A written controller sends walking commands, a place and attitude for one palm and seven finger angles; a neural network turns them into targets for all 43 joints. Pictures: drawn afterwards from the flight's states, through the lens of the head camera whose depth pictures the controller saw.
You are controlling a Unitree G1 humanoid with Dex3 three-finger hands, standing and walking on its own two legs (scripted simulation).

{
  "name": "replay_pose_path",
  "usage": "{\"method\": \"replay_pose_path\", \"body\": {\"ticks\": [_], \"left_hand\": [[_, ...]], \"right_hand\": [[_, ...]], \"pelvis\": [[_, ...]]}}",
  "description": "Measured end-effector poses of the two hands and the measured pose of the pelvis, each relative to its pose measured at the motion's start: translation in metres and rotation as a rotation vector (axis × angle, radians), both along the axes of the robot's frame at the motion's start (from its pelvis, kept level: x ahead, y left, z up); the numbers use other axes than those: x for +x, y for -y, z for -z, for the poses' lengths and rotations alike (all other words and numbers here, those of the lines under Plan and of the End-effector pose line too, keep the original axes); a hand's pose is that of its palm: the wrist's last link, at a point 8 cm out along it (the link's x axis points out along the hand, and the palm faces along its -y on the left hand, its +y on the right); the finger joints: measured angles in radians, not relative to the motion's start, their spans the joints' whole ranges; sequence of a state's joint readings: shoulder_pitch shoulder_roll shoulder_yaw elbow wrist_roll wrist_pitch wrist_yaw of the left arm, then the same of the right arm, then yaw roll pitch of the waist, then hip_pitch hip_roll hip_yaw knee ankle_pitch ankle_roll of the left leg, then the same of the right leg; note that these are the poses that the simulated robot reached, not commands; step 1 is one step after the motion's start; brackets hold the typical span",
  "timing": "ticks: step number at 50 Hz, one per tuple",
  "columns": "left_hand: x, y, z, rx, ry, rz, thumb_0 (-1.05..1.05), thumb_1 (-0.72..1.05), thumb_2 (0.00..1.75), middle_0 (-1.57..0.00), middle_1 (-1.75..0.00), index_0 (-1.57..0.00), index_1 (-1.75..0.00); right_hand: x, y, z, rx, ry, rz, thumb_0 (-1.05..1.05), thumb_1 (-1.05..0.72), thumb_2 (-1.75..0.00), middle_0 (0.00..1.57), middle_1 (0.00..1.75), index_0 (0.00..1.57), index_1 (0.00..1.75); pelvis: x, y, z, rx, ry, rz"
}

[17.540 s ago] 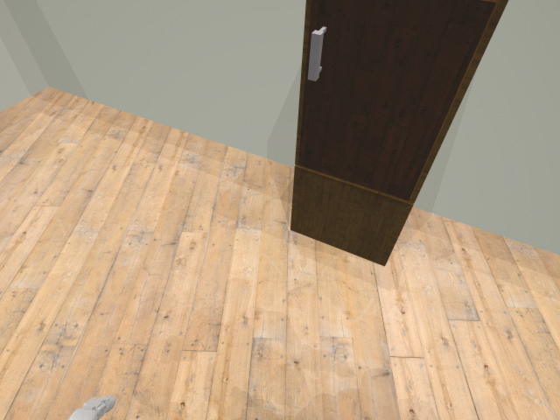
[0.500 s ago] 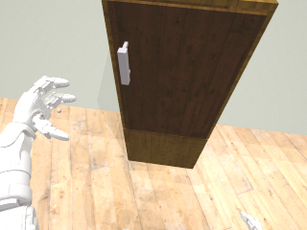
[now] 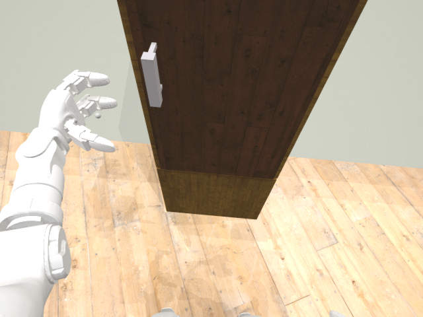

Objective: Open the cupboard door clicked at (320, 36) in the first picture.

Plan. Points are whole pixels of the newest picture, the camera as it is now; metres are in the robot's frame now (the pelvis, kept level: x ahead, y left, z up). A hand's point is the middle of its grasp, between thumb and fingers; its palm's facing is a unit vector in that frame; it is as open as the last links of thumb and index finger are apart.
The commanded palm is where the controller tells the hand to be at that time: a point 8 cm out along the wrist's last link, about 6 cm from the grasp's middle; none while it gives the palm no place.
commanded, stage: move the hooked fingers beside the handle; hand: left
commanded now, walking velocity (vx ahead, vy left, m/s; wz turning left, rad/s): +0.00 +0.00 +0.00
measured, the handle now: (154, 75) +0.58 +0.11 +0.11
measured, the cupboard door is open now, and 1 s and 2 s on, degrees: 0 0 0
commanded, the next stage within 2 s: slide the fingers in behind the handle in 1.30 s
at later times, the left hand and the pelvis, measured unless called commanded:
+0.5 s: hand (118, 89) +0.53 +0.18 +0.12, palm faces -0.12 -0.99 +0.02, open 14.0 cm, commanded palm +0.52 +0.23 +0.11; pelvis +0.00 +0.00 -0.01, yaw -2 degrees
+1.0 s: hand (116, 85) +0.54 +0.18 +0.12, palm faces -0.11 -0.99 +0.01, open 14.0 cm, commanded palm +0.52 +0.23 +0.11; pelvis +0.02 +0.01 -0.01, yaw -2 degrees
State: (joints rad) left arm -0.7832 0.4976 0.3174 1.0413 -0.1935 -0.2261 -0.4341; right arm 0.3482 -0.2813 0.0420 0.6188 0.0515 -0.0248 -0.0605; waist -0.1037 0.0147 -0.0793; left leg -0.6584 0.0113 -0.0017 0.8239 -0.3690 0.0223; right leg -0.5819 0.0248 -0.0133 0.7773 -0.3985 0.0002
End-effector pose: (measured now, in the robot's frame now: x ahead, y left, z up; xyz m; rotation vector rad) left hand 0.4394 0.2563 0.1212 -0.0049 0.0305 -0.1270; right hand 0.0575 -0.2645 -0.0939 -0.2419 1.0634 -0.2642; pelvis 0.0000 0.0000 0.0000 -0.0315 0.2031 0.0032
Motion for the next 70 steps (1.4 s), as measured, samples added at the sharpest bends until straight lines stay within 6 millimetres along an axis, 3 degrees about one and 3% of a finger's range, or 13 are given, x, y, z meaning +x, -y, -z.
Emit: {"method": "replay_pose_path", "body": {"ticks": [16, 32, 41, 49, 55, 59, 70], "left_hand": [[0.051, 0.015, 0.000, -0.007, 0.018, -0.004, -0.02, -0.50, 0.30, -0.30, -1.20, -0.29, -1.20], [0.093, 0.027, 0.004, -0.009, 0.011, -0.013, -0.02, -0.49, 0.30, -0.30, -1.20, -0.29, -1.20], [0.092, 0.022, 0.020, -0.008, -0.043, -0.024, -0.01, -0.49, 0.30, -0.30, -1.20, -0.29, -1.20], [0.088, 0.017, 0.004, -0.005, 0.036, -0.019, -0.02, -0.49, 0.30, -0.30, -1.20, -0.29, -1.20], [0.083, 0.017, 0.015, -0.011, -0.043, -0.012, -0.01, -0.50, 0.30, -0.30, -1.20, -0.29, -1.20], [0.077, 0.020, 0.017, -0.007, 0.000, -0.020, -0.01, -0.50, 0.30, -0.30, -1.20, -0.29, -1.20], [0.078, 0.029, 0.007, 0.003, 0.001, -0.026, -0.02, -0.50, 0.30, -0.30, -1.20, -0.30, -1.20]], "right_hand": [[-0.071, 0.013, 0.005, -0.032, -0.210, 0.115, 0.01, -0.91, -0.89, 0.20, 0.30, 0.20, 0.30], [-0.099, -0.006, 0.005, -0.010, -0.305, 0.156, 0.01, -0.91, -0.89, 0.20, 0.30, 0.20, 0.30], [-0.095, -0.016, 0.006, 0.012, -0.318, 0.161, 0.01, -0.91, -0.89, 0.20, 0.30, 0.20, 0.30], [-0.078, -0.017, 0.007, 0.014, -0.294, 0.140, 0.01, -0.91, -0.89, 0.20, 0.30, 0.20, 0.30], [-0.063, -0.014, 0.007, 0.006, -0.252, 0.116, 0.01, -0.91, -0.89, 0.20, 0.30, 0.20, 0.30], [-0.058, -0.013, 0.008, 0.004, -0.234, 0.099, 0.01, -0.91, -0.89, 0.20, 0.30, 0.20, 0.30], [-0.067, -0.011, 0.012, 0.005, -0.232, 0.105, 0.01, -0.91, -0.89, 0.20, 0.30, 0.20, 0.30]], "pelvis": [[0.000, 0.004, 0.008, -0.009, -0.075, 0.016], [0.005, -0.004, 0.013, -0.019, -0.144, 0.031], [0.012, -0.008, 0.013, -0.024, -0.143, 0.036], [0.016, -0.011, 0.012, -0.030, -0.135, 0.028], [0.015, -0.012, 0.012, -0.030, -0.127, 0.021], [0.012, -0.012, 0.013, -0.030, -0.123, 0.021], [0.004, -0.009, 0.016, -0.030, -0.120, 0.012]]}}
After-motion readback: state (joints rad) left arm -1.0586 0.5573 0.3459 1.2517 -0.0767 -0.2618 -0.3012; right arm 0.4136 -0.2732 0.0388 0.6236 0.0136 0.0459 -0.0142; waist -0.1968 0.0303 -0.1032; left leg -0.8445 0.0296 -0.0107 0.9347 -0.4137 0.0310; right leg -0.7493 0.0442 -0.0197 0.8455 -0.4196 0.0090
